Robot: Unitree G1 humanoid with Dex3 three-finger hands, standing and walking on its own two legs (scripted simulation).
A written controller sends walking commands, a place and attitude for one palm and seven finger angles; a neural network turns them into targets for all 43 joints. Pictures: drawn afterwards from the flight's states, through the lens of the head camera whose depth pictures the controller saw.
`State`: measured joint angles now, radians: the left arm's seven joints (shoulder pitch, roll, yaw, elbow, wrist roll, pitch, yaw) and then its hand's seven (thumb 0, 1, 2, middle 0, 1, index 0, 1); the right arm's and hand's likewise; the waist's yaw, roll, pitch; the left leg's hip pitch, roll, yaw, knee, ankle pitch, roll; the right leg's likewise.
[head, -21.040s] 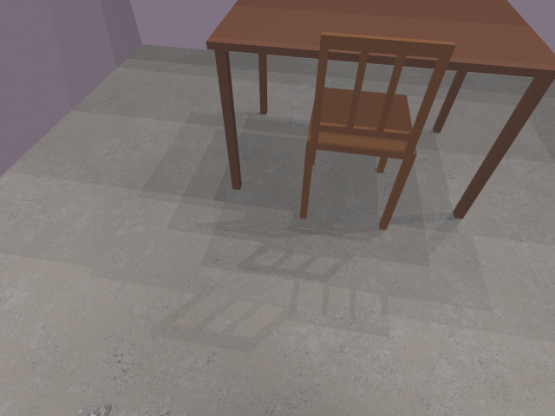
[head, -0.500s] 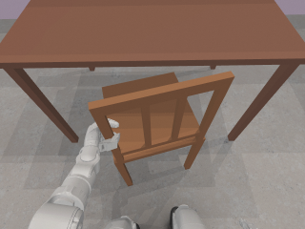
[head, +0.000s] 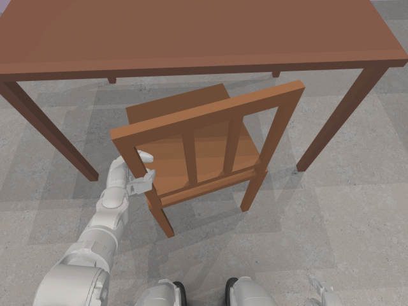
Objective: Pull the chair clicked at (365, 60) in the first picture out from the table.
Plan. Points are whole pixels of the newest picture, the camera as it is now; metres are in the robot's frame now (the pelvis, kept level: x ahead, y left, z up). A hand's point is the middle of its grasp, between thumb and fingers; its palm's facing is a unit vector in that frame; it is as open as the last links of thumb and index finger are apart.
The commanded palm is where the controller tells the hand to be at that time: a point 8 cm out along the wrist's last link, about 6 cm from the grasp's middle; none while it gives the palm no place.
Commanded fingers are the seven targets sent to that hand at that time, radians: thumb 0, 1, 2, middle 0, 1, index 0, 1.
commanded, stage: step backward, pulling the chair out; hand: left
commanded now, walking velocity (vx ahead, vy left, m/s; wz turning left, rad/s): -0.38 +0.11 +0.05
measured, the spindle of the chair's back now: (190, 159) +0.43 +0.04 -0.08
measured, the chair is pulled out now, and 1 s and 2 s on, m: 0.13 0.26 0.49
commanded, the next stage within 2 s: stop walking, hand still on the chair in 1.62 s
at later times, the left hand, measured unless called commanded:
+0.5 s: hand (147, 205) +0.31 +0.13 -0.06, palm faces -0.03 -0.98 -0.21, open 5.8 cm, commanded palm +0.30 +0.18 -0.05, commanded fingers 0.00 0.90 0.90 -0.50 -1.45 -0.50 -1.45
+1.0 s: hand (150, 255) +0.21 +0.11 -0.06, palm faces -0.10 -0.97 -0.22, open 5.8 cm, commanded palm +0.21 +0.16 -0.05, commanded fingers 0.00 0.90 0.90 -0.50 -1.45 -0.50 -1.45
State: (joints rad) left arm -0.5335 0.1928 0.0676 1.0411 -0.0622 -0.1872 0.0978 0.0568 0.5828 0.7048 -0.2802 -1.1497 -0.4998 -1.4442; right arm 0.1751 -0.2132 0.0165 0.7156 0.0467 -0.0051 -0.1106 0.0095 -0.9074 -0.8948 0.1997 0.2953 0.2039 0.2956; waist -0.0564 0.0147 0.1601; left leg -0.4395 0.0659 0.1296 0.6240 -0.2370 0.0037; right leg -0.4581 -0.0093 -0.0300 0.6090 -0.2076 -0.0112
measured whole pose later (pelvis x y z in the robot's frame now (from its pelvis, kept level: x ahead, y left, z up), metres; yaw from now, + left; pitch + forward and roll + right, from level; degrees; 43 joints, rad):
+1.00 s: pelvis -0.15 +0.00 +0.01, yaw -4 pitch +1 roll -2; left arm -0.47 0.20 0.03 0.97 -0.03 -0.16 0.07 -0.01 0.61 0.70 -0.16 -1.15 -0.46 -1.42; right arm 0.19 -0.23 0.02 0.70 0.05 0.02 -0.09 0.01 -0.91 -0.90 0.20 0.30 0.20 0.30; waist -0.06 0.05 0.18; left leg -0.44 0.05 -0.05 0.70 -0.32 -0.03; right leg -0.32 0.01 -0.05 0.52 -0.22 -0.01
